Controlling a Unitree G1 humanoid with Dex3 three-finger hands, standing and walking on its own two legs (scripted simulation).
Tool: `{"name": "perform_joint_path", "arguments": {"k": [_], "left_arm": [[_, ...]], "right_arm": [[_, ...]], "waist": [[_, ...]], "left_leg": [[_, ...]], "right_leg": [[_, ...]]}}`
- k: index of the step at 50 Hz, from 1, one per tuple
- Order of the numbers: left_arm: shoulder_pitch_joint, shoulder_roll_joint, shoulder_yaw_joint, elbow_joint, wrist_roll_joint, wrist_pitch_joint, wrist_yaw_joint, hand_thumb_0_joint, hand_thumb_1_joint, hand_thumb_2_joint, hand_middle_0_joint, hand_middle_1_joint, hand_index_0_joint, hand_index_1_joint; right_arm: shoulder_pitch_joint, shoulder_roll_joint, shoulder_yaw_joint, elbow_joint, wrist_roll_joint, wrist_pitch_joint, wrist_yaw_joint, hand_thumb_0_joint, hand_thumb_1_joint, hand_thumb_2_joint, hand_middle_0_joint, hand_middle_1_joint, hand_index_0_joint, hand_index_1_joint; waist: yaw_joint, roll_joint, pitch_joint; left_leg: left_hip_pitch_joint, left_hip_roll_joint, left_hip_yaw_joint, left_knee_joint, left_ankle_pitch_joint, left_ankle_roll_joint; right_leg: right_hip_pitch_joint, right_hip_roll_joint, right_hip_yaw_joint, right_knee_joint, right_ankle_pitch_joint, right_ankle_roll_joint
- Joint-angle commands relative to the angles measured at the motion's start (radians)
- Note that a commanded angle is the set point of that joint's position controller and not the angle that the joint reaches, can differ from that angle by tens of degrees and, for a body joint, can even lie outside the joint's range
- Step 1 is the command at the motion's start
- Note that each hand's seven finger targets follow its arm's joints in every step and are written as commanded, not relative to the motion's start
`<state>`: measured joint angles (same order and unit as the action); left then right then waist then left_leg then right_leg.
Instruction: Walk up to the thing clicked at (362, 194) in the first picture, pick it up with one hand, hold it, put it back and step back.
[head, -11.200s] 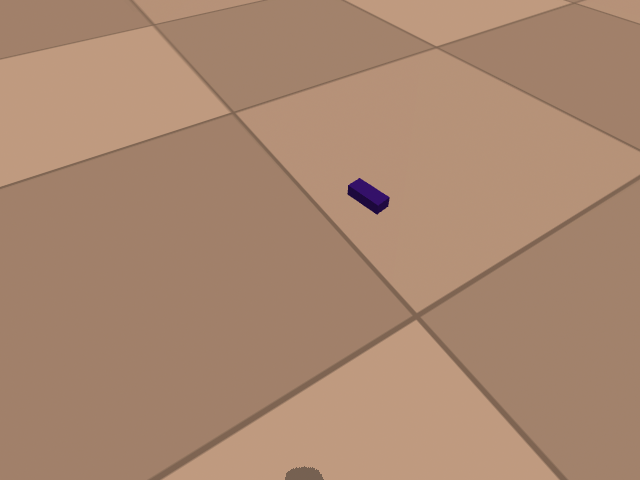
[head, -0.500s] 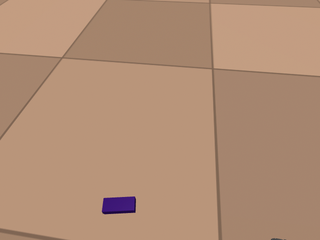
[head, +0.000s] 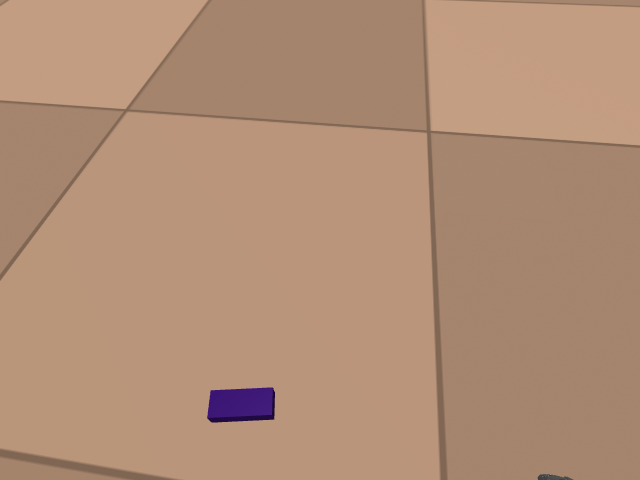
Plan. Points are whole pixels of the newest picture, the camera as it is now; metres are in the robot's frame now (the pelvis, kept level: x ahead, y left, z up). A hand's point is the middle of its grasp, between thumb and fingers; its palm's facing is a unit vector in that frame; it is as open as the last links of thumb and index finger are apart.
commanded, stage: walk up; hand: left
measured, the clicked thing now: (242, 404) +0.40 +0.26 -0.75
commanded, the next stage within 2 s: stand in 0.54 s
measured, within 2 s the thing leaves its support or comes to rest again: neither
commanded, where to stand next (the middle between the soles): +0.03 +0.02 m, yaw +1 degrees
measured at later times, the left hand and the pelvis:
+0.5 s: hand out of the picture +0.10 +0.25 -0.15, palm faces -0.05 -0.93 -0.36, open 7.4 cm; pelvis +0.00 +0.00 +0.00, yaw +0 degrees
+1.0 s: hand out of the picture +0.11 +0.25 -0.15, palm faces -0.05 -0.94 -0.34, open 7.4 cm; pelvis +0.04 +0.00 +0.01, yaw +0 degrees
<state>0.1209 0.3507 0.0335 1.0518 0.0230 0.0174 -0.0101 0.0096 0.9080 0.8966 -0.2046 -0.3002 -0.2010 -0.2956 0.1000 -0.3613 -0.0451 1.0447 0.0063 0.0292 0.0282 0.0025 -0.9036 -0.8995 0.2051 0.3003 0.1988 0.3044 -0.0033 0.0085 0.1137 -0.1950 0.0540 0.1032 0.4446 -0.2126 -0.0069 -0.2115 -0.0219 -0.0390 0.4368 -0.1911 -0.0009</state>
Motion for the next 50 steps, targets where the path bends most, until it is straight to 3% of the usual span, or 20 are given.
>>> {"name": "perform_joint_path", "arguments": {"k": [1,5,13,16,20,26,27,30,36,50], "left_arm": [[-0.036,0.222,0.044,-0.080,-0.008,-0.024,0.009,0.000,0.900,0.900,-0.200,-0.300,-0.200,-0.300],[-0.007,0.206,0.038,-0.071,-0.011,-0.017,0.008,0.000,0.900,0.900,-0.200,-0.300,-0.200,-0.300],[-0.040,0.249,0.044,-0.087,-0.004,-0.025,0.005,0.000,0.900,0.900,-0.200,-0.300,-0.200,-0.300],[-0.062,0.259,0.045,-0.096,-0.003,-0.030,0.008,0.000,0.900,0.900,-0.200,-0.300,-0.200,-0.300],[-0.073,0.243,0.044,-0.095,-0.003,-0.029,0.009,0.000,0.900,0.900,-0.200,-0.300,-0.200,-0.300],[-0.055,0.226,0.042,-0.089,-0.008,-0.027,0.006,0.000,0.900,0.900,-0.200,-0.300,-0.200,-0.300],[-0.045,0.183,0.013,-0.054,-0.013,-0.033,0.001,0.000,0.900,0.900,-0.200,-0.300,-0.200,-0.300],[-0.065,0.213,0.012,-0.036,-0.003,-0.044,0.000,0.000,0.900,0.900,-0.200,-0.300,-0.200,-0.300],[-0.038,0.215,0.005,0.000,-0.008,-0.056,0.007,0.000,0.900,0.900,-0.200,-0.300,-0.200,-0.300],[-0.040,0.211,-0.002,0.018,-0.011,-0.059,0.017,0.000,0.900,0.900,-0.200,-0.300,-0.200,-0.300]], "right_arm": [[-0.002,-0.227,-0.040,-0.059,-0.006,-0.026,-0.016,0.000,-0.900,-0.900,0.200,0.300,0.200,0.300],[-0.042,-0.240,-0.044,-0.075,-0.011,-0.028,-0.020,0.000,-0.900,-0.900,0.200,0.300,0.200,0.300],[-0.036,-0.222,-0.041,-0.097,-0.003,-0.017,-0.015,0.000,-0.900,-0.900,0.200,0.300,0.200,0.300],[-0.013,-0.206,-0.038,-0.090,-0.003,-0.016,-0.012,0.000,-0.900,-0.900,0.200,0.300,0.200,0.300],[-0.008,-0.205,-0.037,-0.080,-0.006,-0.020,-0.008,0.000,-0.900,-0.900,0.200,0.300,0.200,0.300],[-0.014,-0.222,-0.036,-0.076,-0.007,-0.030,-0.012,0.000,-0.900,-0.900,0.200,0.300,0.200,0.300],[-0.031,-0.190,-0.013,-0.054,-0.025,-0.041,-0.012,0.000,-0.900,-0.900,0.200,0.300,0.200,0.300],[-0.039,-0.197,-0.009,-0.035,-0.030,-0.052,-0.017,0.000,-0.900,-0.900,0.200,0.300,0.200,0.300],[-0.012,-0.204,-0.010,0.005,-0.025,-0.066,-0.023,0.000,-0.900,-0.900,0.200,0.300,0.200,0.300],[-0.015,-0.195,-0.006,0.027,-0.019,-0.067,-0.033,0.000,-0.900,-0.900,0.200,0.300,0.200,0.300]], "waist": [[-0.002,-0.004,-0.156],[0.013,0.057,-0.148],[-0.002,-0.015,-0.142],[-0.011,-0.070,-0.146],[-0.013,-0.067,-0.147],[0.000,0.004,-0.168],[0.005,0.028,-0.238],[0.003,0.003,-0.143],[0.002,0.001,-0.109],[-0.007,-0.002,-0.173]], "left_leg": [[0.065,0.114,-0.148,-0.100,0.055,0.051],[0.010,0.156,-0.165,-0.143,0.054,0.090],[0.045,0.085,-0.098,-0.053,0.008,0.040],[0.090,0.059,-0.096,-0.024,0.007,0.025],[0.099,0.075,-0.106,-0.054,0.016,0.028],[0.069,0.113,-0.130,-0.108,0.056,0.041],[0.088,0.123,-0.144,-0.178,-0.071,0.043],[0.054,0.111,-0.139,-0.204,-0.076,0.031],[0.088,0.114,-0.131,-0.214,0.030,0.025],[0.161,0.119,-0.109,-0.182,0.233,0.017]], "right_leg": [[0.001,-0.091,0.118,-0.057,0.077,-0.052],[0.054,-0.049,0.062,0.022,0.091,-0.037],[0.014,-0.118,0.147,-0.062,0.166,-0.066],[-0.028,-0.152,0.198,-0.122,0.118,-0.089],[-0.038,-0.132,0.173,-0.129,0.050,-0.070],[0.020,-0.093,0.123,-0.065,0.113,-0.054],[0.069,-0.106,0.127,-0.133,-0.029,-0.036],[0.054,-0.105,0.137,-0.159,-0.030,-0.031],[0.052,-0.110,0.126,-0.172,0.065,-0.021],[0.119,-0.125,0.110,-0.155,0.262,-0.020]]}}
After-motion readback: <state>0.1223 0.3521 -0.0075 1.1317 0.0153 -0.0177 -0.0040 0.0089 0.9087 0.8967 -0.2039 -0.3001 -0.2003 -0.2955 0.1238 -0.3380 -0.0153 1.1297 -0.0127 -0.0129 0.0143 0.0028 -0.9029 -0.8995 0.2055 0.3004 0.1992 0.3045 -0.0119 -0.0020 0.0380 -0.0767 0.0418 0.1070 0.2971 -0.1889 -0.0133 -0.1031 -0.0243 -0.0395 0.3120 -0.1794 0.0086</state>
